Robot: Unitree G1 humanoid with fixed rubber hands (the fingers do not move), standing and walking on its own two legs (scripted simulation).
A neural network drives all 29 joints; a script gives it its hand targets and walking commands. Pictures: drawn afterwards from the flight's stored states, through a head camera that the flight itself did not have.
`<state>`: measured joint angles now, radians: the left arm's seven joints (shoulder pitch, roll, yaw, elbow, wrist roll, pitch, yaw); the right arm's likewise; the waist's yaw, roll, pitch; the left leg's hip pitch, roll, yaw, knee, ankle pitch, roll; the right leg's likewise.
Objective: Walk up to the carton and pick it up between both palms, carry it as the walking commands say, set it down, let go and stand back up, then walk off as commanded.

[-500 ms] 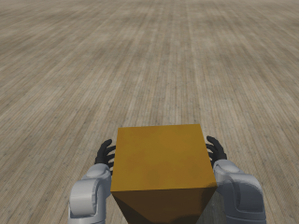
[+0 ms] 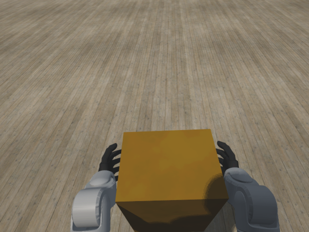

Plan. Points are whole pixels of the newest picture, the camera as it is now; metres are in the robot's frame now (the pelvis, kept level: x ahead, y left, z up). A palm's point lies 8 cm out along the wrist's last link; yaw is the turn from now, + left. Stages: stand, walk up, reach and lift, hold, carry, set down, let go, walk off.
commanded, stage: carry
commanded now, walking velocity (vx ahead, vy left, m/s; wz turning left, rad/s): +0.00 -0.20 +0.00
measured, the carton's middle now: (168, 187) +0.24 -0.01 +0.02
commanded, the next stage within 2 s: none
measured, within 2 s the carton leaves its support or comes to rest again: neither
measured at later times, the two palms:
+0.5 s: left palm (161, 187) +0.21 +0.00 +0.09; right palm (292, 183) +0.20 -0.28 +0.08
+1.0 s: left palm (228, 196) +0.18 -0.13 +0.09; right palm out of the picture +0.17 -0.41 +0.08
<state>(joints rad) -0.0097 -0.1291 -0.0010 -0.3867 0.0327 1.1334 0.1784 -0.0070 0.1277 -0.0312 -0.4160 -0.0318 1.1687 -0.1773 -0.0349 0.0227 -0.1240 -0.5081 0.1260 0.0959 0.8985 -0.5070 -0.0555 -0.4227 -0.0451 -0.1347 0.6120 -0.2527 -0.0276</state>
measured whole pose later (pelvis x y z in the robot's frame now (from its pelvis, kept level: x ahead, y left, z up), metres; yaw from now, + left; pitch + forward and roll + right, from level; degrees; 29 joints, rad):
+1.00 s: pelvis -0.07 -0.27 +0.00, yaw +0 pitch +4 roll -1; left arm -0.03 -0.13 0.01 -0.42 0.02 1.12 0.18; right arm -0.01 0.13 -0.02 -0.46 -0.04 1.15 -0.18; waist 0.00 0.03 -0.09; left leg -0.48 0.18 0.08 0.77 -0.46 -0.08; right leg -0.42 -0.05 -0.11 0.59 -0.23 0.00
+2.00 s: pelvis -0.11 -0.34 +0.01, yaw -2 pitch +3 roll +0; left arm -0.03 -0.13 0.03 -0.42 0.03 1.16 0.17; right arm -0.03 0.13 -0.01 -0.42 -0.02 1.17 -0.19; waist 0.00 -0.02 -0.11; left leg -0.33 0.07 0.14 0.51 -0.22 0.00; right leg -0.36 0.03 -0.16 0.42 -0.12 -0.05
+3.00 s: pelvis -0.06 -0.25 +0.00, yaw -1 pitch +4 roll -1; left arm -0.09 -0.13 0.05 -0.37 0.04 1.14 0.17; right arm -0.07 0.13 -0.02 -0.38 -0.04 1.14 -0.18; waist 0.00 -0.01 -0.10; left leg -0.31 -0.04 0.18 0.57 -0.34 0.12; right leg -0.38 -0.08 -0.10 0.56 -0.24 0.04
